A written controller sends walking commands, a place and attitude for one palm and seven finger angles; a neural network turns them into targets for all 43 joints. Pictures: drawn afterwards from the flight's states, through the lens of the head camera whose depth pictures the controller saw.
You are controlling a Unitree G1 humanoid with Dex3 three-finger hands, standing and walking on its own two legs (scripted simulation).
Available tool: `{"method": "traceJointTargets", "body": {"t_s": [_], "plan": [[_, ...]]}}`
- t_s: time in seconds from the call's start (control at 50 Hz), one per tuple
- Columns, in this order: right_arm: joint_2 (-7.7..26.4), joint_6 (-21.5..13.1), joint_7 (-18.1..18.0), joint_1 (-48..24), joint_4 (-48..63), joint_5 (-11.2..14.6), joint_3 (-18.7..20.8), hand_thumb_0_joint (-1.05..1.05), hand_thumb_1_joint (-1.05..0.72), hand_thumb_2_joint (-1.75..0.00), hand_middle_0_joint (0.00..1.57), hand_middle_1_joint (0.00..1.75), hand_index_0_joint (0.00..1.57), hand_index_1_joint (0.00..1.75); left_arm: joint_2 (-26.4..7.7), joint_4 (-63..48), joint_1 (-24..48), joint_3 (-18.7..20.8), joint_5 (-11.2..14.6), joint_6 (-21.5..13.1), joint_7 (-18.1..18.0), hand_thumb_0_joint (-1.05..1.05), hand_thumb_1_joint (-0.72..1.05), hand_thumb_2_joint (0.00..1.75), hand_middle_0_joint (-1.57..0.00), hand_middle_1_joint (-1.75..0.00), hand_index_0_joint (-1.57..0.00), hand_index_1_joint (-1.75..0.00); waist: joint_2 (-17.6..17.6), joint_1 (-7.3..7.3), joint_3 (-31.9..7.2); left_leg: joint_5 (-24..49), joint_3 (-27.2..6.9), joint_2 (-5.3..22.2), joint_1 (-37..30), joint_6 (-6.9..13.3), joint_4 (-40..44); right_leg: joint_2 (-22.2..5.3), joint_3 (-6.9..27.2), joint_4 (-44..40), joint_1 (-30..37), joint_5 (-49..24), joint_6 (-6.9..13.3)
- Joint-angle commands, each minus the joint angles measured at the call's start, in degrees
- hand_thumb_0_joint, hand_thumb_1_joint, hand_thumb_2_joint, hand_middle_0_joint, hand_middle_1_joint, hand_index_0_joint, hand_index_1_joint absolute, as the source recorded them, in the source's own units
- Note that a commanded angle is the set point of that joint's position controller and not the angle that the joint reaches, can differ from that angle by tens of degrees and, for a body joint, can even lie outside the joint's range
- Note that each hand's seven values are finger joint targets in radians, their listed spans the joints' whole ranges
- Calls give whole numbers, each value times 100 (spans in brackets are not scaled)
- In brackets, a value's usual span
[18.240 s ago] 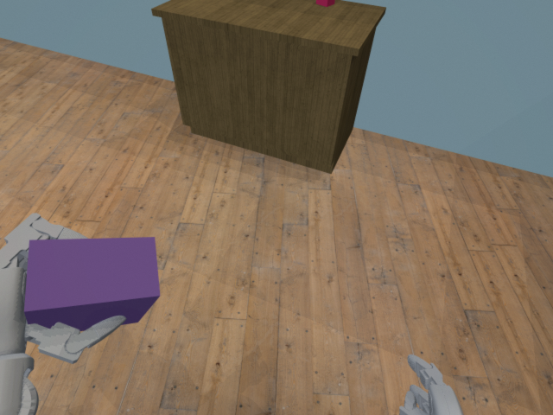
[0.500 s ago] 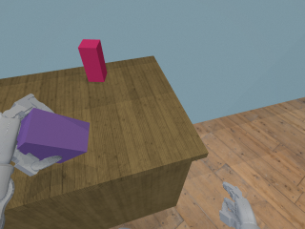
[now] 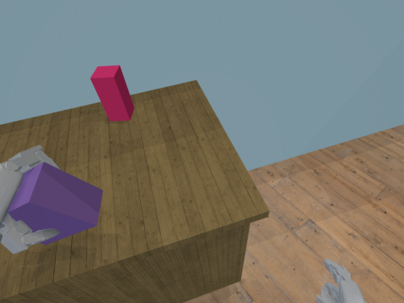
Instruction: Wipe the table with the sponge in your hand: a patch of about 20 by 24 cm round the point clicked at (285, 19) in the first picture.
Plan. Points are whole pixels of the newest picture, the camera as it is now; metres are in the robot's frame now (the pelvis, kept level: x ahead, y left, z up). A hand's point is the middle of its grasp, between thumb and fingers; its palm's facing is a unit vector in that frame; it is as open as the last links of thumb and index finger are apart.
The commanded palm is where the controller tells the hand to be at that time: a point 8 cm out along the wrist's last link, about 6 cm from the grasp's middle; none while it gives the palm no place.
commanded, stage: turn the palm down, sponge in hand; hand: left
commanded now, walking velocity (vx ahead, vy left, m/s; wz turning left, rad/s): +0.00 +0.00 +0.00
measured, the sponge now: (55, 210) +0.21 +0.28 +0.13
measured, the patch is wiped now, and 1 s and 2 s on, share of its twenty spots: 0.00 0.00 0.00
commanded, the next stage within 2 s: move the sponge above the wiping area in 1.26 s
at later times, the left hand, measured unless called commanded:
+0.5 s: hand (23, 199) +0.21 +0.31 +0.16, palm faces +0.15 -0.21 -0.97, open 10.7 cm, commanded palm +0.18 +0.32 +0.22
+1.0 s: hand (27, 199) +0.22 +0.31 +0.16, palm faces +0.08 -0.05 -1.00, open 10.7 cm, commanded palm +0.18 +0.30 +0.22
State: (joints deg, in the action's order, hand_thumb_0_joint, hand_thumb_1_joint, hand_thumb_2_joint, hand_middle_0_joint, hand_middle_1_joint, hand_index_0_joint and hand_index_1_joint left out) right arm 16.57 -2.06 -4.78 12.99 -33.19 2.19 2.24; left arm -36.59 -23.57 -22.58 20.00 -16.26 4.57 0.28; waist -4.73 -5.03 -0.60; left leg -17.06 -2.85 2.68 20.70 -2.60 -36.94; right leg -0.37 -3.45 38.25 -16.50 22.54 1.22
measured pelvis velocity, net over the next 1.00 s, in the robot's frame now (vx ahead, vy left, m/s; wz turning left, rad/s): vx -0.01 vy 0.02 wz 0.00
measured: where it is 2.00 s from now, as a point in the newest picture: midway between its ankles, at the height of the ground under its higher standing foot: outside the picture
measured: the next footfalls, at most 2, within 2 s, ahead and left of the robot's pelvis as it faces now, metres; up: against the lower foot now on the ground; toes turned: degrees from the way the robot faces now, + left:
none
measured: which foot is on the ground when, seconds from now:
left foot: down 0.00-1.00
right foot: down 0.00-1.00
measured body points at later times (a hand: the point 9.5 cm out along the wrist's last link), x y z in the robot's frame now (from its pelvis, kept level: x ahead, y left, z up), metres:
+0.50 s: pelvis -0.01 +0.04 +0.01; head -0.01 +0.00 +0.46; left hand +0.20 +0.32 +0.21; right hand +0.23 -0.16 -0.07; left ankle +0.03 +0.16 -0.72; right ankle -0.02 -0.10 -0.72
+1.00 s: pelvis -0.01 +0.02 +0.02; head -0.01 -0.03 +0.46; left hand +0.21 +0.31 +0.21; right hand +0.25 -0.16 -0.06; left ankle +0.03 +0.16 -0.72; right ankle -0.02 -0.10 -0.72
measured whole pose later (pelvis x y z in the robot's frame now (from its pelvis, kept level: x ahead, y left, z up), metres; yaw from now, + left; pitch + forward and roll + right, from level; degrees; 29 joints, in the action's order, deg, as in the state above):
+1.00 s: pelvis -0.01 +0.02 +0.02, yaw +0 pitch -3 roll +0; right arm 14.8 2.1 -3.3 -0.4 -37.1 2.4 -2.5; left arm -33.7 -19.0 -8.0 0.0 -47.6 21.4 4.3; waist -7.3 -8.6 1.1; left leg -10.7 -1.6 1.1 12.2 -1.4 -25.7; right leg -1.9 -2.5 26.9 -8.2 15.8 -0.3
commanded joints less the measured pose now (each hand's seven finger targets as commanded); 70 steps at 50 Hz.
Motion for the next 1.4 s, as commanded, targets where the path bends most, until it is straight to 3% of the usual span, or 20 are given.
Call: {"method": "traceJointTargets", "body": {"t_s": [0.0, 0.14, 0.16, 0.3, 0.36, 0.54, 0.56, 0.64, 0.66, 0.82, 0.94, 0.96, 1.04, 1.06, 1.14, 1.16, 1.24, 1.26, 1.34, 1.38], "plan": [[409, -351, -84, -782, 1123, -48, 103, 0, -90, -90, 20, 30, 20, 30, -1396, -1525, 726, 720, -333, -256, -261, 0, 10, 130, -120, -160, -120, -160, 287, 5, -1084, 1565, 487, -365, -712, 461, 112, -108, 177, -754, 25, -2354, -231], [380, -239, -34, -1091, 1008, 0, 47, 0, -90, -90, 20, 30, 20, 30, -1589, -1256, 932, 877, -983, 288, -729, 0, 10, 130, -120, -160, -120, -160, -141, -149, -966, 1514, 422, -311, -692, 348, 368, -16, 169, -828, 110, -1886, -66], [352, -194, -16, -1068, 1062, -18, -1, 0, -90, -90, 20, 30, 20, 30, -1273, -1331, 1113, 489, -1043, 408, -709, 0, 10, 130, -120, -160, -120, -160, -102, -90, -1033, 1582, 419, -299, -674, 354, 428, -47, 55, -824, 171, -1949, -77], [380, -3, -50, -1595, 1076, 53, -185, 0, -90, -90, 20, 30, 20, 30, -1227, -1126, 1483, -183, -1587, 1273, -263, 0, 10, 130, -120, -160, -120, -160, 92, -115, -853, 1193, 209, -240, -869, 361, 955, -8, 29, -1116, 290, -1365, -54], [307, -27, -45, -1837, 1109, 49, -284, 0, -90, -90, 20, 30, 20, 30, -1127, -1453, 1842, -442, -1900, 1304, -93, 0, 10, 130, -120, -160, -120, -160, -153, -118, -903, 1217, 157, -226, -1028, 359, 1088, 33, 1, -1195, 340, -1315, 3], [295, 58, -22, -2327, 818, 23, -340, 0, -90, -90, 20, 30, 20, 30, -1448, -1035, 2392, -210, -2557, 1455, -205, 0, 10, 130, -120, -160, -120, -160, -300, -306, -907, 1091, 34, -266, -1245, 319, 1411, 128, 230, -1463, 623, -1157, 144], [286, 71, -9, -2243, 827, -2, -351, 0, -90, -90, 20, 30, 20, 30, -1173, -1009, 2583, -582, -2627, 1482, -178, 0, 10, 130, -120, -160, -120, -160, -384, -222, -998, 1198, 91, -247, -1275, 324, 1406, 65, 84, -1452, 638, -1254, 116], [284, 91, 21, -2592, 790, 41, -379, 0, -90, -90, 20, 30, 20, 30, -1172, -880, 2572, -687, -2815, 1712, -53, 0, 10, 130, -120, -160, -120, -160, -307, -308, -926, 1229, 15, -316, -1321, 341, 1467, 118, 287, -1526, 720, -1254, 179], [303, 104, 24, -2485, 794, 24, -379, 0, -90, -90, 20, 30, 20, 30, -961, -812, 2642, -998, -2869, 1747, 21, 0, 10, 130, -120, -160, -120, -160, -250, -236, -940, 1248, 59, -294, -1300, 353, 1467, 57, 137, -1527, 710, -1293, 137], [300, 138, 88, -2493, 720, -27, -331, 0, -90, -90, 20, 30, 20, 30, -1234, -747, 2736, -918, -3410, 1718, 145, 0, 10, 130, -120, -160, -120, -160, -65, -306, -1133, 1574, -3, -367, -1461, 410, 1415, 47, 337, -1571, 821, -1407, 175], [279, 81, 117, -2798, 680, 10, -336, 0, -90, -90, 20, 30, 20, 30, -1269, -736, 2809, -685, -3312, 1700, 41, 0, 10, 130, -120, -160, -120, -160, -70, -386, -996, 1589, 25, -411, -1530, 409, 1361, 123, 569, -1677, 768, -1452, 247], [290, 77, 124, -2650, 672, -10, -329, 0, -90, -90, 20, 30, 20, 30, -1053, -599, 2879, -943, -3304, 1707, 66, 0, 10, 130, -120, -160, -120, -160, -35, -327, -1064, 1624, 99, -394, -1478, 419, 1361, 35, 335, -1639, 815, -1531, 186], [288, 52, 115, -2810, 683, 28, -320, 0, -90, -90, 20, 30, 20, 30, -1121, -662, 2800, -868, -3340, 1771, 98, 0, 10, 130, -120, -160, -120, -160, -22, -354, -938, 1554, 60, -430, -1504, 414, 1363, 98, 599, -1672, 748, -1472, 229], [309, 52, 118, -2641, 686, 3, -315, 0, -90, -90, 20, 30, 20, 30, -977, -550, 2838, -1063, -3332, 1774, 132, 0, 10, 130, -120, -160, -120, -160, 62, -319, -1015, 1603, 127, -411, -1448, 439, 1362, 23, 346, -1619, 813, -1576, 169], [312, 24, 104, -2790, 715, 12, -301, 0, -90, -90, 20, 30, 20, 30, -1249, -800, 2760, -794, -3381, 1767, 151, 0, 10, 130, -120, -160, -120, -160, -36, -372, -1048, 1695, 97, -449, -1540, 445, 1303, 77, 653, -1622, 824, -1724, 223], [289, 22, 95, -2620, 714, -1, -308, 0, -90, -90, 20, 30, 20, 30, -1035, -616, 2774, -1019, -3330, 1778, 164, 0, 10, 130, -120, -160, -120, -160, 92, -318, -1024, 1679, 167, -426, -1464, 458, 1304, -2, 418, -1601, 836, -1714, 150], [306, 1, 87, -2742, 694, 13, -287, 0, -90, -90, 20, 30, 20, 30, -1278, -701, 2783, -720, -3359, 1726, 107, 0, 10, 130, -120, -160, -120, -160, 54, -374, -996, 1635, 105, -433, -1517, 434, 1319, 71, 658, -1646, 806, -1630, 212], [291, -6, 86, -2612, 692, 3, -297, 0, -90, -90, 20, 30, 20, 30, -1073, -551, 2845, -934, -3333, 1729, 111, 0, 10, 130, -120, -160, -120, -160, 105, -335, -1029, 1661, 181, -418, -1490, 452, 1298, -9, 434, -1619, 804, -1673, 147], [310, -38, 103, -2759, 681, 16, -285, 0, -90, -90, 20, 30, 20, 30, -1229, -693, 2807, -741, -3333, 1746, 51, 0, 10, 130, -120, -160, -120, -160, -68, -385, -1055, 1718, 140, -432, -1545, 430, 1302, 42, 660, -1636, 837, -1771, 209], [319, -36, 93, -2545, 621, 24, -262, 0, -90, -90, 20, 30, 20, 30, -1041, -339, 2810, -944, -3355, 1761, 64, 0, 10, 130, -120, -160, -120, -160, 158, -304, -942, 1622, 172, -408, -1464, 425, 1326, -11, 486, -1647, 760, -1646, 134]]}}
